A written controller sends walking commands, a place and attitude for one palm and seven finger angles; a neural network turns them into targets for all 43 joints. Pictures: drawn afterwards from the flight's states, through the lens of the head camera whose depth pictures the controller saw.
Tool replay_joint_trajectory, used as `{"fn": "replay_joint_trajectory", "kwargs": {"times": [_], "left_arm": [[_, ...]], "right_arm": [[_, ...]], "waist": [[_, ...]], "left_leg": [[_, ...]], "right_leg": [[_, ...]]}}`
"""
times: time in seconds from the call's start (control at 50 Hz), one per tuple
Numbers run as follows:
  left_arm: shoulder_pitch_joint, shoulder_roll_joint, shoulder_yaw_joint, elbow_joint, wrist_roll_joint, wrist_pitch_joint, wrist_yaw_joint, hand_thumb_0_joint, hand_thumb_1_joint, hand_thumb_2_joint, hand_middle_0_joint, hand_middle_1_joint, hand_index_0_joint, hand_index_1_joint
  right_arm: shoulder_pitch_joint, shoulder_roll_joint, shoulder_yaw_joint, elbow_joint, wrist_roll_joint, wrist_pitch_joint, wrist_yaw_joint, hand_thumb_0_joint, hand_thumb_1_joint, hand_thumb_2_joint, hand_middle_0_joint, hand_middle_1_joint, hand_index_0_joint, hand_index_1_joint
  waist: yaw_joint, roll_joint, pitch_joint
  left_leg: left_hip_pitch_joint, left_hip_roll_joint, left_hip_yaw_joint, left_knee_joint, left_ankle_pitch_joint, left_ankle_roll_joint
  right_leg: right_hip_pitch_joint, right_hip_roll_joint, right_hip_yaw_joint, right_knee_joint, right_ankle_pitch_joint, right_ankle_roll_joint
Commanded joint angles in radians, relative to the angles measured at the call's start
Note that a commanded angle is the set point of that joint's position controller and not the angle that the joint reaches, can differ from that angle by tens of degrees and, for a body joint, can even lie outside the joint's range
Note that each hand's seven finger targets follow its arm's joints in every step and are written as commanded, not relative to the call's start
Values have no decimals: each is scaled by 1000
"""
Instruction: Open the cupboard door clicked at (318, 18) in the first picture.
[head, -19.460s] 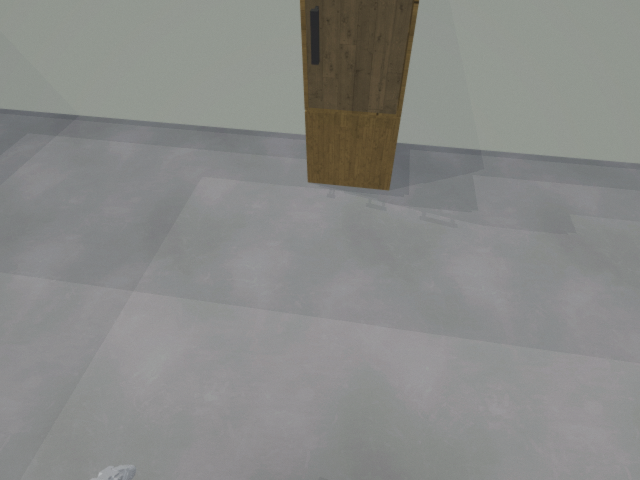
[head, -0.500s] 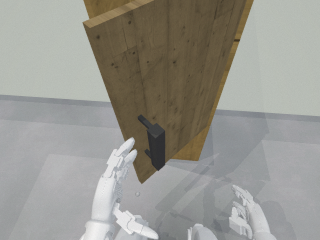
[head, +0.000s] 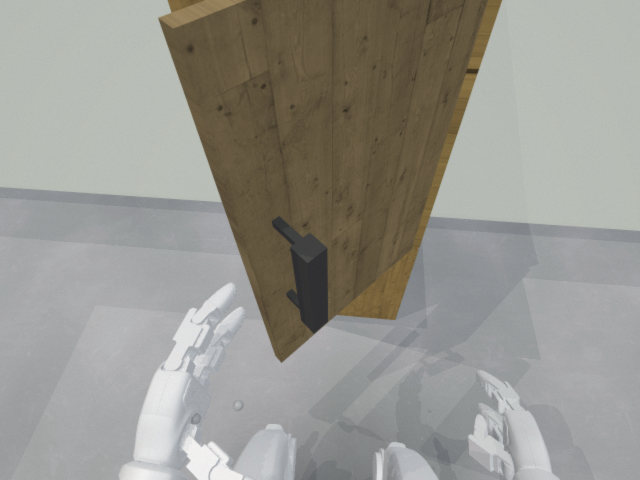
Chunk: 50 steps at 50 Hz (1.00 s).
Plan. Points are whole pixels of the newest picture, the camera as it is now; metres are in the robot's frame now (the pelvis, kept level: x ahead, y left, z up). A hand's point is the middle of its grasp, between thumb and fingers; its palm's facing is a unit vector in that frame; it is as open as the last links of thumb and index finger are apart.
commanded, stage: draw the hand back to the body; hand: left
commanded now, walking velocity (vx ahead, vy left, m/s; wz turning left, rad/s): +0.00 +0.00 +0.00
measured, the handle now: (299, 278) +0.34 +0.05 +0.06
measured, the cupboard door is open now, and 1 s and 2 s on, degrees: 48 48 48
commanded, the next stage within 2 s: step back with the hand held close in 1.50 s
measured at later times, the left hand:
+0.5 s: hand (128, 376) +0.20 +0.17 +0.15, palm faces +0.02 -0.98 -0.19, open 15.8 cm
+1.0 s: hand out of the picture +0.22 +0.26 +0.24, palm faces +0.37 -0.83 -0.41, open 10.5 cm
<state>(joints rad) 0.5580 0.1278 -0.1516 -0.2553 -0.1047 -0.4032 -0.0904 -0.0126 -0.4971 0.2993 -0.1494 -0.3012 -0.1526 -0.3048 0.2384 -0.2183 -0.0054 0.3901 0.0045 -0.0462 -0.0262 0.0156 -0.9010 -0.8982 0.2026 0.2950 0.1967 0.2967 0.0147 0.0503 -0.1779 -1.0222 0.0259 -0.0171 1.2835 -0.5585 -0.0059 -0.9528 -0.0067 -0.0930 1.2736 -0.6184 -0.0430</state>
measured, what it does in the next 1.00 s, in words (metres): rises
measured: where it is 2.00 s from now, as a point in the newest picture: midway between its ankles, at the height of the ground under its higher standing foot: outside the picture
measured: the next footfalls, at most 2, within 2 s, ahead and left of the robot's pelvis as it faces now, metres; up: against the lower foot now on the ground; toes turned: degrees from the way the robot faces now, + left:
none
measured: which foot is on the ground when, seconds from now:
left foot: down 0.00-1.00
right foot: down 0.00-1.00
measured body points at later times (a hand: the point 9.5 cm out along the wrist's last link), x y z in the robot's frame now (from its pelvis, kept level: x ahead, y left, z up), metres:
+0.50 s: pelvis +0.02 +0.01 +0.06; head +0.03 +0.00 +0.51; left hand +0.19 +0.22 +0.17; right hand +0.21 -0.22 -0.01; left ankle +0.03 +0.12 -0.62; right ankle +0.00 -0.10 -0.62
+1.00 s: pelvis +0.04 +0.03 +0.11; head +0.02 +0.00 +0.56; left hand +0.20 +0.31 +0.27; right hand +0.23 -0.19 +0.03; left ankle +0.03 +0.12 -0.62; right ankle +0.00 -0.10 -0.62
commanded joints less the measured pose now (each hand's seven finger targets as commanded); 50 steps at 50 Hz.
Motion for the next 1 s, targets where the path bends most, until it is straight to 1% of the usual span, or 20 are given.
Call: {"fn": "replay_joint_trajectory", "kwargs": {"times": [0.0,0.06,0.12,0.16,0.18,0.22,0.3,0.34,0.4,0.42,0.44,0.46,0.5,0.52,0.56,0.62,0.7,0.78,0.92,0.98], "left_arm": [[19,101,89,-305,-17,-12,25,0,-500,300,-150,-300,-150,-300],[9,90,105,-289,-36,39,27,0,-500,300,-150,-300,-150,-300],[11,91,112,-286,-59,63,7,0,-500,300,-150,-300,-150,-300],[45,113,147,-275,-71,68,-9,0,-500,300,-150,-300,-150,-300],[42,109,139,-273,-75,71,-22,0,-500,300,-150,-300,-150,-300],[45,146,189,-277,-89,74,-38,0,-500,300,-150,-300,-150,-300],[76,162,234,-322,-124,69,-63,0,-500,300,-150,-300,-150,-300],[66,167,243,-337,-138,75,-74,0,-430,330,-153,-300,-153,-300],[65,187,267,-375,-154,85,-95,0,-325,375,-156,-300,-156,-300],[120,338,307,-401,-8,171,34,0,-290,390,-158,-300,-158,-300],[120,245,247,-452,8,219,86,0,-255,405,-159,-300,-159,-300],[139,221,238,-406,26,259,122,0,-220,420,-160,-300,-160,-300],[104,249,257,-431,49,297,168,0,-150,450,-162,-300,-162,-300],[97,264,278,-410,56,311,185,0,-115,465,-164,-300,-164,-300],[77,273,289,-429,64,321,205,0,-45,495,-166,-300,-166,-300],[37,295,326,-408,68,332,227,0,60,540,-170,-300,-170,-300],[-4,305,360,-410,68,331,238,0,200,600,-175,-300,-175,-300],[-24,318,401,-416,66,324,241,0,340,660,-180,-300,-180,-300],[-64,363,511,-363,53,314,238,0,585,765,-189,-300,-189,-300],[-108,380,551,-377,48,304,238,0,690,810,-192,-300,-192,-300]], "right_arm": [[-35,-87,-35,-199,13,-44,-14,0,-900,-900,200,300,200,300],[-38,-91,-28,-199,23,-37,-27,0,-900,-900,200,300,200,300],[-37,-99,-20,-193,26,-48,-35,0,-900,-900,200,300,200,300],[-29,-100,-21,-184,26,-55,-39,0,-900,-900,200,300,200,300],[-31,-102,-19,-184,27,-59,-39,0,-900,-900,200,300,200,300],[-34,-106,-19,-178,29,-62,-40,0,-900,-900,200,300,200,300],[-32,-100,-19,-175,36,-75,-40,0,-900,-900,200,300,200,300],[-37,-102,-19,-172,39,-80,-42,0,-900,-900,200,300,200,300],[-33,-107,-16,-166,46,-90,-44,0,-900,-900,200,300,200,300],[-29,-104,-22,-168,32,-68,-79,0,-900,-900,200,300,200,300],[-34,-89,-6,-183,26,-62,-91,0,-900,-900,200,300,200,300],[-19,-83,-5,-158,26,-52,-94,0,-900,-900,200,300,200,300],[-25,-91,2,-150,22,-43,-101,0,-900,-900,200,300,200,300],[-35,-93,4,-137,18,-43,-105,0,-900,-900,200,300,200,300],[-42,-96,10,-128,18,-48,-109,0,-900,-900,200,300,200,300],[-68,-100,18,-102,15,-60,-111,0,-900,-900,200,300,200,300],[-87,-99,25,-69,13,-81,-106,0,-900,-900,200,300,200,300],[-104,-101,29,-34,10,-102,-93,0,-900,-900,200,300,200,300],[-141,-106,17,15,5,-106,-80,0,-900,-900,200,300,200,300],[-150,-105,14,28,3,-106,-77,0,-900,-900,200,300,200,300]], "waist": [[-7,-43,-204],[-24,-97,-144],[-32,-81,-110],[-26,-106,-103],[-33,-95,-79],[-22,-72,-74],[-8,-27,-77],[-14,-33,-70],[-10,5,-78],[54,-6,-106],[21,11,-45],[14,12,-8],[11,-11,0],[13,-44,6],[13,-17,3],[18,-39,37],[22,-6,61],[33,32,74],[46,-36,110],[49,9,111]], "left_leg": [[237,-45,-8,-231,206,33],[254,-43,-8,-267,178,34],[285,-43,-13,-303,173,35],[307,-40,-12,-319,188,33],[313,-42,-12,-330,185,33],[328,-42,-12,-345,196,33],[395,-40,-12,-384,252,29],[412,-39,-14,-396,265,32],[461,-36,-20,-424,307,30],[496,-16,-4,-478,341,33],[516,-20,5,-494,345,36],[524,-15,3,-505,338,34],[561,-12,0,-528,350,37],[572,-12,-1,-541,360,38],[625,-9,-2,-578,365,37],[661,-10,-6,-629,359,38],[731,-10,-5,-691,371,35],[791,-6,-10,-747,476,28],[850,0,3,-822,535,24],[880,-1,10,-850,536,23]], "right_leg": [[217,21,86,-302,267,20],[238,24,85,-364,227,30],[265,23,75,-401,214,30],[284,23,74,-417,241,34],[284,22,72,-427,240,36],[308,23,71,-439,242,32],[346,29,50,-445,321,30],[359,30,48,-460,338,33],[380,36,32,-463,381,30],[429,2,88,-525,400,14],[420,-1,80,-547,409,22],[428,-2,66,-560,391,24],[450,1,57,-587,395,26],[476,3,54,-605,406,26],[502,-1,51,-625,407,27],[551,-2,48,-675,398,26],[598,-3,46,-724,409,27],[673,-2,41,-760,479,25],[768,4,41,-838,542,24],[792,3,46,-859,547,25]]}}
